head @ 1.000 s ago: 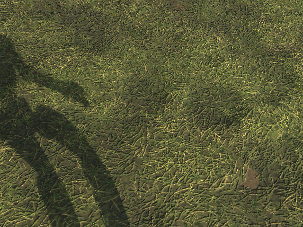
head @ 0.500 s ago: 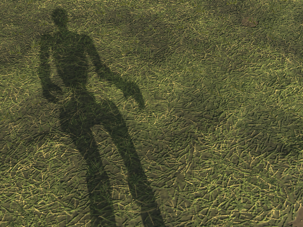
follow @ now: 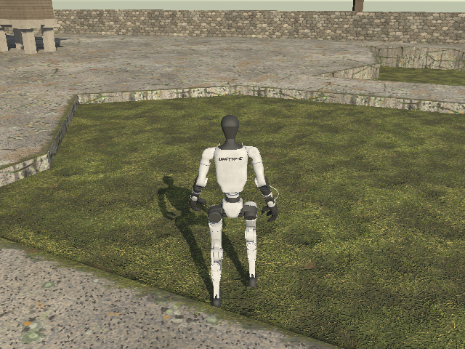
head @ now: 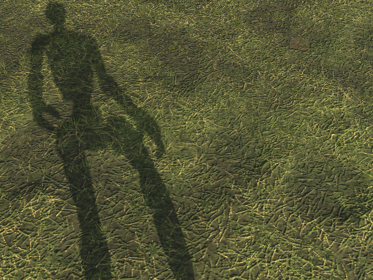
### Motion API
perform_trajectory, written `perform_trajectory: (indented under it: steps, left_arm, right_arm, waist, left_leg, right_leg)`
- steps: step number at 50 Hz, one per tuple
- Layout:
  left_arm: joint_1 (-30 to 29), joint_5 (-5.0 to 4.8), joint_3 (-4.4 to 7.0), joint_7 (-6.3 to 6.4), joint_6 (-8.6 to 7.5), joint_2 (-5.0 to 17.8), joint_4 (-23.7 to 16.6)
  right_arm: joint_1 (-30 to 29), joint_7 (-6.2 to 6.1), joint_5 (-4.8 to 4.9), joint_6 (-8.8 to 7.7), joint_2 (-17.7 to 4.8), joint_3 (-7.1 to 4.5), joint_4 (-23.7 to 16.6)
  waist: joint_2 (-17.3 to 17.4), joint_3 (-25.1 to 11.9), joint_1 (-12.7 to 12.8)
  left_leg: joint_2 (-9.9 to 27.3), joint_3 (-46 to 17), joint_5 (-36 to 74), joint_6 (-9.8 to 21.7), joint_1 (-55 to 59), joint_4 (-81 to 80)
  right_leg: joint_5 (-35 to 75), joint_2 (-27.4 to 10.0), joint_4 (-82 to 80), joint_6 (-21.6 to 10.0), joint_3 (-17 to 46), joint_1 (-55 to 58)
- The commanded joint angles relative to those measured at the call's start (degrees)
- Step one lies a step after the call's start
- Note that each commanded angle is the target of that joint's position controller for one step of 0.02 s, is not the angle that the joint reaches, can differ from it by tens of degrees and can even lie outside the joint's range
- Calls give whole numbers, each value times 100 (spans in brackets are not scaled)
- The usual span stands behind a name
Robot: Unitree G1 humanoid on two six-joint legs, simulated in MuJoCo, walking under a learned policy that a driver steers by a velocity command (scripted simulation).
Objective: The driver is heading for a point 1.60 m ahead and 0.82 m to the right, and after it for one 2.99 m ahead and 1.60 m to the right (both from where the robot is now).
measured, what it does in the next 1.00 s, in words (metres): walks ahead, turning right: right foot, then left foot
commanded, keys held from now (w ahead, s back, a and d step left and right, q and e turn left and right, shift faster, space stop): e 1.00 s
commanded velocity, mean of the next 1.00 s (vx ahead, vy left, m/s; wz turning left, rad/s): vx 0.06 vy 0.00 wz -0.50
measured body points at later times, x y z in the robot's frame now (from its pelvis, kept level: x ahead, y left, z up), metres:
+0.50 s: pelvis +0.13 -0.04 -0.01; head +0.17 -0.05 +0.44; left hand +0.34 +0.20 -0.10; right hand +0.23 -0.34 -0.11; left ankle +0.23 +0.11 -0.71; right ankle +0.18 -0.12 -0.74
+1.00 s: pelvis +0.15 -0.02 -0.01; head +0.19 -0.04 +0.44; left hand +0.44 +0.12 -0.10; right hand +0.13 -0.34 -0.10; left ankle +0.23 +0.10 -0.74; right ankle +0.08 -0.13 -0.72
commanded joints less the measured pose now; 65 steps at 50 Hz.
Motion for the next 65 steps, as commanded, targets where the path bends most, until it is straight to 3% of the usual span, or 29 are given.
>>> perform_trajectory:
  steps: [1,4,7,8,9,10,11,13,14,19,24,30,31,32,33,34,37,44,49,51,52,53,54,55,57,59,61,63,65]
  left_arm:
    - [-575,1,-83,-52,-41,20,-545]
    - [-555,-12,25,-84,17,337,-678]
    - [519,46,275,-76,34,767,-492]
    - [1036,25,379,14,51,1136,-482]
    - [831,129,338,48,41,1585,-687]
    - [808,89,298,18,80,1286,-811]
    - [447,61,244,8,95,1041,-869]
    - [25,-39,150,59,183,762,-905]
    - [-134,37,168,81,213,818,-950]
    - [-183,59,231,250,278,922,-936]
    - [-207,13,245,375,460,947,-993]
    - [-171,-74,218,373,597,866,-1008]
    - [-64,-89,175,382,598,726,-1009]
    - [18,-82,110,363,571,469,-1122]
    - [-27,-73,207,342,491,778,-1212]
    - [212,-15,333,313,462,1156,-1047]
    - [430,-74,314,336,643,852,-741]
    - [-318,-94,118,210,681,409,-1135]
    - [-190,-94,178,113,716,541,-1170]
    - [219,-87,233,95,711,525,-1001]
    - [446,-77,322,147,691,743,-941]
    - [649,-62,489,246,646,1509,-1047]
    - [631,175,451,175,494,1594,-1141]
    - [510,226,360,138,368,1299,-1094]
    - [13,42,220,207,311,875,-986]
    - [-189,-4,110,291,361,716,-951]
    - [41,10,91,334,351,664,-823]
    - [277,-4,83,337,306,675,-705]
    - [327,42,87,336,239,746,-605]
  right_arm:
    - [-399,-76,7,-60,-1003,-244,-275]
    - [-475,-106,93,-63,-1182,-301,-189]
    - [-678,-194,161,-31,-1142,-311,-257]
    - [-542,-206,-3,-56,-963,-253,-366]
    - [363,-103,-232,-112,-385,-49,-442]
    - [398,-9,-76,-125,-956,-120,-296]
    - [-239,-2,106,-67,-1165,-185,-428]
    - [-748,-130,-12,106,-1047,-171,-515]
    - [-720,-155,-41,193,-1034,-177,-535]
    - [-734,-243,-139,253,-745,-99,-484]
    - [-1241,-216,-69,235,-737,-94,-646]
    - [-1019,-69,20,50,-756,-170,-593]
    - [-862,-75,-35,45,-992,-252,-555]
    - [-968,-107,-186,96,-1560,-372,-623]
    - [-957,-88,-358,111,-1523,-392,-613]
    - [-1211,-102,-290,95,-1202,-302,-762]
    - [-1550,-161,-32,150,-812,-187,-846]
    - [-1211,-207,-66,324,-1192,-332,-738]
    - [-1304,-113,92,300,-1390,-423,-680]
    - [-1363,-111,201,288,-1299,-409,-633]
    - [-1039,-87,150,269,-1077,-360,-519]
    - [-1026,-57,-198,265,-639,-211,-744]
    - [-1576,-115,-164,243,-835,-242,-957]
    - [-1766,-151,-29,268,-1104,-318,-934]
    - [-1597,-217,-10,317,-1114,-349,-737]
    - [-1374,-197,-28,351,-1071,-350,-639]
    - [-1175,-110,38,334,-965,-309,-547]
    - [-1442,-45,74,282,-912,-269,-613]
    - [-1672,2,83,186,-920,-254,-683]
  waist:
    - [938,151,-23]
    - [978,-9,75]
    - [645,-577,683]
    - [-146,-1005,858]
    - [-1555,-1856,179]
    - [-1053,-2627,496]
    - [-585,-1756,544]
    - [143,-739,342]
    - [0,-562,157]
    - [-242,-794,98]
    - [-433,-627,260]
    - [-604,-650,108]
    - [-378,-716,101]
    - [997,-581,322]
    - [1958,-521,275]
    - [1363,-558,336]
    - [913,-343,370]
    - [1308,-435,-31]
    - [1469,-422,51]
    - [1262,-469,317]
    - [640,-551,337]
    - [-1335,-640,212]
    - [-1432,-913,558]
    - [-800,-780,629]
    - [-403,-485,344]
    - [-531,-549,189]
    - [-510,-730,236]
    - [-612,-411,437]
    - [-709,-48,510]
  left_leg:
    - [1059,-52,3699,696,-342,-275]
    - [1282,52,3877,600,-377,161]
    - [993,348,4438,277,-511,1951]
    - [583,593,2801,-87,-1447,3622]
    - [-362,196,-2366,-434,-2981,5779]
    - [-237,-726,-2167,-427,-3164,6345]
    - [-42,-576,-1642,-379,-3596,6318]
    - [304,-484,-969,-365,-3490,5540]
    - [369,-507,-781,-353,-3099,5122]
    - [188,-419,-453,-537,-2498,3822]
    - [90,-558,-80,-600,-2432,2962]
    - [-102,-372,380,-316,-1276,751]
    - [405,-668,749,-131,-626,384]
    - [1624,-1920,1485,522,-223,128]
    - [2425,-2910,2446,1360,-457,-80]
    - [2469,-2617,2728,1456,-485,71]
    - [1663,-1306,2823,915,-352,349]
    - [1723,-492,2764,1053,68,278]
    - [1914,-241,2592,929,-207,482]
    - [1758,71,2276,561,-521,1031]
    - [1477,484,1609,139,-1154,1773]
    - [732,1009,-1402,-500,-2922,3704]
    - [204,111,-2386,-627,-3509,4827]
    - [352,-208,-2068,-580,-3541,5265]
    - [510,-278,-1194,-516,-3507,4982]
    - [422,-208,-632,-604,-3065,4955]
    - [396,-89,-187,-611,-2960,4518]
    - [406,-66,39,-540,-3122,3768]
    - [426,-116,107,-454,-3144,3072]
  right_leg:
    - [866,156,-1037,61,-212,357]
    - [1028,316,-1442,-139,-168,907]
    - [1307,744,-2078,-533,-344,2358]
    - [3286,86,-2166,-851,579,3567]
    - [4993,-1638,-2249,-2060,3254,4898]
    - [3022,-1762,-2892,-2390,4006,4953]
    - [1768,-1442,-3091,-2118,3421,4323]
    - [943,-950,-3346,-1605,2668,2837]
    - [880,-774,-3474,-1505,2469,2180]
    - [1435,-473,-3426,-1506,2073,1679]
    - [-372,-298,-3501,-1317,2508,1597]
    - [358,-47,-2872,-995,2886,1922]
    - [-47,203,-2487,-744,2689,1556]
    - [-1222,858,-1391,-363,1714,585]
    - [-2336,1231,-10,-60,942,47]
    - [-2093,905,981,152,1015,2]
    - [-1285,768,1894,469,797,-250]
    - [-1098,295,203,585,109,297]
    - [-864,311,-1247,231,-303,1287]
    - [114,519,-2525,-92,-489,2140]
    - [1072,387,-2962,-300,-41,2991]
    - [3715,-1220,-2896,-943,2132,4095]
    - [4064,-2013,-3037,-2105,3073,3562]
    - [3490,-1729,-3158,-2049,2568,3415]
    - [2788,-1112,-3113,-1435,1822,3229]
    - [3166,-886,-3124,-1336,1511,3014]
    - [1478,-741,-3436,-1336,1468,3179]
    - [-702,-741,-3905,-1329,1811,3207]
    - [-1175,-856,-4152,-1336,2061,3156]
